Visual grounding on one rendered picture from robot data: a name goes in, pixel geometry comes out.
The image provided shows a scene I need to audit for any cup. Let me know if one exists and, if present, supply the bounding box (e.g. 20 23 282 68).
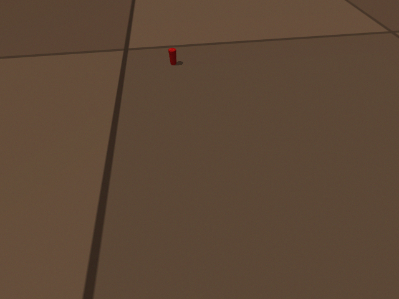
168 48 176 65

